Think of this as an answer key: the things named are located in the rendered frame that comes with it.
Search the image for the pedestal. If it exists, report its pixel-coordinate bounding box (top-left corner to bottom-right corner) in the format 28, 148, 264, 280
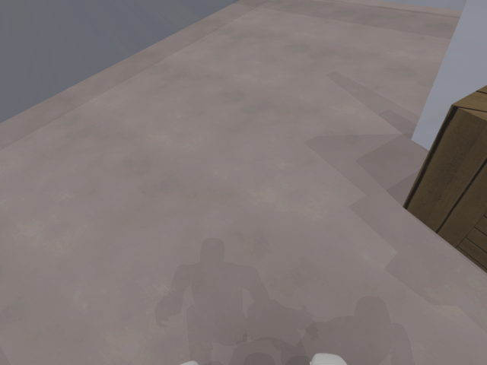
403, 85, 487, 273

